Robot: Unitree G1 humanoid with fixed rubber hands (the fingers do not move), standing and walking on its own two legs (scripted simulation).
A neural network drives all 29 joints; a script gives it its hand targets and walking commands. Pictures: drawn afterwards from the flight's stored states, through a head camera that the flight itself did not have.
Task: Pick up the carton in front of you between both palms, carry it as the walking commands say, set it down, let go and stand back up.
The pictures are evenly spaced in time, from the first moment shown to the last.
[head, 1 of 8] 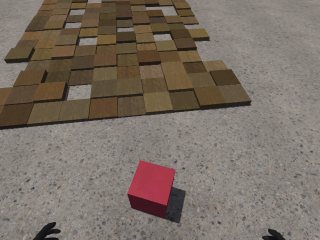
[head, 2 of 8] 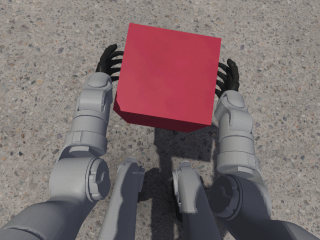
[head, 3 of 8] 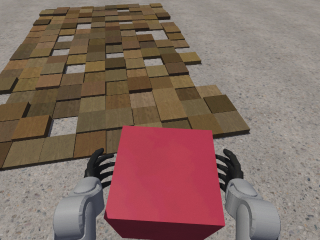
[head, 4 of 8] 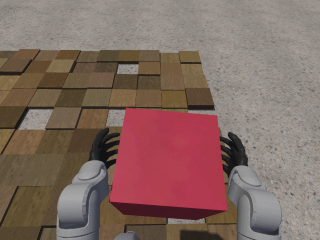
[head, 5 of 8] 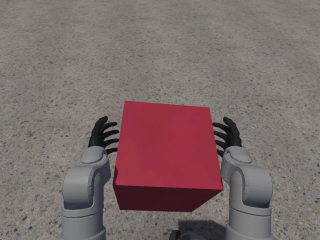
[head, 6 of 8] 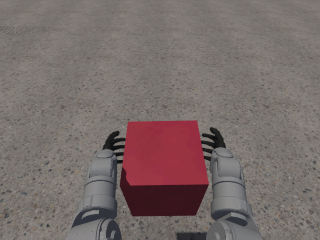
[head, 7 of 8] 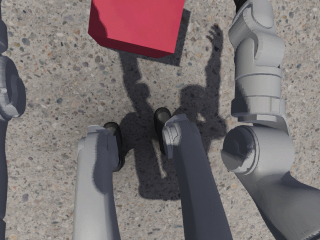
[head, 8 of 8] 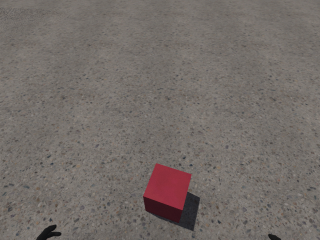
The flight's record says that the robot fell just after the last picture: no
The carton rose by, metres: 0.76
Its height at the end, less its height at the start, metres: +0.00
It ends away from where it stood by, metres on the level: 6.01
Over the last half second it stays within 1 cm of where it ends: yes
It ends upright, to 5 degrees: yes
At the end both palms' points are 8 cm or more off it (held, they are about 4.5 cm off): yes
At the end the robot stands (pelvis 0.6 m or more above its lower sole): yes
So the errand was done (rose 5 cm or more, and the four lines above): yes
